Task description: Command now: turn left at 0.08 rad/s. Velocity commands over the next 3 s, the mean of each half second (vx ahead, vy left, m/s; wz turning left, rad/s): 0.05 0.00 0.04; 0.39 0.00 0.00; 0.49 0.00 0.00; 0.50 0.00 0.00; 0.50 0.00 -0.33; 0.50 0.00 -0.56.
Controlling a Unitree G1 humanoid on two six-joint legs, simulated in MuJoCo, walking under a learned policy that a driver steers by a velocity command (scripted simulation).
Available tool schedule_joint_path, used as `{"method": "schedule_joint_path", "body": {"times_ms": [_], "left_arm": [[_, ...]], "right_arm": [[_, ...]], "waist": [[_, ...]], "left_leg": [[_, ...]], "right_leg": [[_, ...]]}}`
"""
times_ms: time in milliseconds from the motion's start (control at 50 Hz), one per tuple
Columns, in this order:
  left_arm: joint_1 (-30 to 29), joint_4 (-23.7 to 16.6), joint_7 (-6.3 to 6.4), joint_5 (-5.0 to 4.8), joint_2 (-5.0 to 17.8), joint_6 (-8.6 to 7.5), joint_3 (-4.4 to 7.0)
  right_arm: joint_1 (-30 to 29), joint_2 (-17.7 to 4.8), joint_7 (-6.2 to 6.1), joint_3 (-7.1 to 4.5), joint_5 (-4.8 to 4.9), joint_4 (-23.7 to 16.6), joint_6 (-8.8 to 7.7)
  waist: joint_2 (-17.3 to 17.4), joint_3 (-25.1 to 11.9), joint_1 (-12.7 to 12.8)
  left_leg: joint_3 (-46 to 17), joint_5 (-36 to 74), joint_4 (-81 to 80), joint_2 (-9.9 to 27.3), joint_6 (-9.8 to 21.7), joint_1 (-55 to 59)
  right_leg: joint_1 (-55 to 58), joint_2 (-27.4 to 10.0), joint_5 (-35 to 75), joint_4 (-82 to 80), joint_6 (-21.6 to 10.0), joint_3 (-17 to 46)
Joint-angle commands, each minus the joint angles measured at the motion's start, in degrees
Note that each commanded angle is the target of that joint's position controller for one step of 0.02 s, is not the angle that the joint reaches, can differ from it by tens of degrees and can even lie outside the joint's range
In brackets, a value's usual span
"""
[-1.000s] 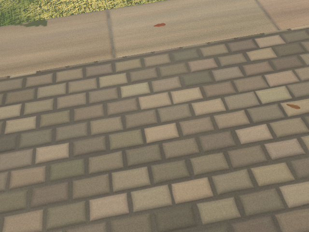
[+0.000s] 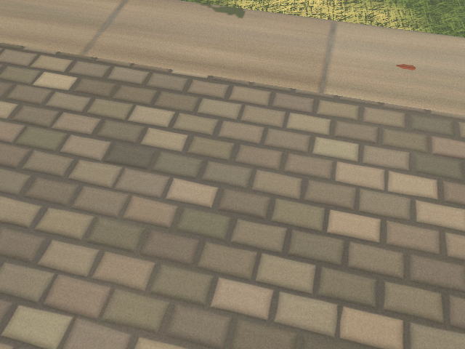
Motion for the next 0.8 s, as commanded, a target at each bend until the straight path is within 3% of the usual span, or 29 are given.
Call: {"method": "schedule_joint_path", "body": {"times_ms": [20, 80, 340, 380, 420, 460, 500, 540, 560, 580, 600, 620, 640, 680, 700, 740, 800], "left_arm": [[-0.79, -2.66, -0.18, 0.91, 7.43, -1.46, 1.49], [-1.09, -1.9, 0.53, 0.24, 7.25, -0.6, 1.58], [1.66, 5.17, 1.99, -0.24, 7.56, 0.16, 1.95], [2.58, 6.56, 2.21, -0.55, 7.01, 0.34, 1.89], [0.47, 5.72, 2.18, -1.09, 6.58, -0.37, 1.87], [-1.78, 4.05, 1.58, -2.03, 6.37, -2.24, 1.82], [-0.17, 4.41, 0.4, -2.76, 6.56, -4.04, 1.95], [7.67, 8.35, -0.52, -2.61, 6.42, -5.17, 2.29], [12.93, 11.16, -0.63, -1.89, 7.4, -5.17, 2.94], [19.41, 12.58, -0.46, -1.5, 11.27, -5.34, 3.96], [23.01, 12.67, -1.19, -1.14, 16.81, -5.79, 4.98], [18.72, 11.48, -1.19, -0.75, 12.74, -6.29, 3.58], [15.49, 10.2, -0.97, -1.01, 9.81, -6.49, 2.78], [13.12, 9.38, -0.92, -1.09, 8.78, -6.17, 2.19], [13.77, 9.52, -0.9, -0.78, 6.92, -5.77, 1.46], [15.98, 10.2, -0.61, -0.78, 6.93, -5.16, 1.22], [16.76, 10.33, 0.4, -0.65, 8.54, -4.31, 1.23]], "right_arm": [[-1.85, -5.71, 0.46, -1.28, -0.92, -3.82, -1.29], [-1.02, -5.73, 0.37, -0.97, -0.9, -2.52, -2.52], [1.36, -4.11, 0.0, -0.01, -0.45, 1.72, -3.7], [2.91, -5.03, -0.25, -0.42, -0.04, 3.06, -3.33], [4.95, -8.03, -0.36, -1.34, 0.48, 3.47, -3.05], [6.25, -9.39, -0.49, -1.76, 0.98, 4.05, -3.85], [4.56, -8.22, -0.49, -1.56, 1.36, 3.89, -4.74], [-0.48, -7.68, -0.24, -1.37, 2.17, 2.71, -4.61], [-1.69, -6.07, -0.17, -0.97, 1.61, 2.2, -4.72], [-3.58, -1.99, -0.09, 0.22, 0.99, 0.66, -5.17], [-3.9, -2.79, -0.58, -0.12, 1.54, -1.92, -6.2], [-1.93, -5.86, -0.47, -0.98, 2.6, -1.03, -7.04], [-0.55, -6.03, 0.2, -1.04, 2.9, 0.07, -7.77], [-1.77, -5.88, 0.77, -1.38, 2.04, 0.66, -8.49], [-2.66, -5.54, 1.24, -1.51, 1.48, 0.53, -8.49], [-3.52, -3.57, 2.15, -1.1, 1.14, 0.33, -8.22], [-9.39, -1.37, 2.56, -0.18, 1.19, -1.9, -7.95]], "waist": [[4.39, -5.79, 0.6], [4.18, -2.72, 0.39], [0.79, -1.99, 0.2], [2.5, -2.56, -0.32], [7.76, 1.77, -2.23], [11.36, 6.47, -2.87], [11.33, 6.8, -1.3], [8.1, 3.51, 3.32], [5.28, 1.15, 5.13], [-6.15, -1.07, 7.05], [-18.12, -1.7, 7.47], [-10.98, 0.89, 4.9], [-7.72, 3.52, 3.42], [-4.92, 3.97, 2.59], [-4.89, 2.98, 2.65], [-6.01, 1.71, 2.86], [-4.27, 2.77, 3.74]], "left_leg": [[-4.83, 6.42, -4.89, 4.61, 4.74, -0.3], [-4.29, 6.87, -5.34, 3.62, 3.04, -2.51], [-3.13, 9.17, -5.12, 2.22, 3.15, -1.84], [-3.81, -5.76, -7.06, 1.82, 4.58, -1.34], [-12.86, -27.27, -13.26, 7.26, 9.16, -2.45], [-23.5, -31.73, -18.33, 14.42, 13.93, -4.39], [-23.15, -25.15, -17.59, 15.75, 14.33, -1.74], [-14.45, -16.67, -13.53, 10.82, 10.82, -7.44], [-9.3, -10.84, -7.34, 6.94, 8.65, -11.59], [-0.06, -7.0, 9.31, 0.1, 4.32, -18.57], [1.96, -15.96, 24.92, -4.7, 2.18, -28.87], [-2.66, -16.86, 34.03, -1.37, 2.93, -33.41], [-3.29, -10.94, 36.32, 1.07, 4.06, -35.41], [-0.99, -1.74, 34.65, 4.5, 4.9, -37.48], [0.02, 1.47, 33.06, 5.36, 4.71, -35.47], [2.71, 4.8, 29.69, 5.25, 3.16, -33.72], [5.01, 10.03, 19.52, 4.44, 1.02, -31.97]], "right_leg": [[4.32, -1.55, 3.45, -3.31, 0.56, 0.79], [3.69, -1.82, 6.67, -2.47, 0.1, 1.02], [4.8, -2.16, 8.88, -3.31, 1.63, 1.22], [3.14, 0.6, -2.35, -0.39, 1.42, -2.03], [-5.86, 2.69, -11.61, 7.67, 0.66, -4.99], [-11.66, 0.07, -12.56, 14.09, -1.78, -2.1], [-13.17, -2.1, -15.22, 11.92, -4.68, -0.62], [3.31, -0.19, -3.62, -1.57, -6.04, -3.43], [12.43, 0.51, 0.79, -2.9, -5.25, -2.13], [19.11, -8.98, -8.75, -10.8, -8.33, 13.62], [23.58, -20.23, -14.56, -19.16, -16.24, 37.09], [21.75, -22.18, -17.01, -19.73, -17.93, 38.65], [20.8, -19.56, -15.06, -19.25, -16.06, 32.06], [21.21, -16.39, -6.72, -20.14, -12.78, 23.08], [20.42, -14.21, -0.24, -20.48, -11.42, 18.3], [20.07, -12.12, 12.56, -20.38, -11.37, 12.12], [16.67, -10.54, 19.02, -21.57, -11.34, 6.9]]}}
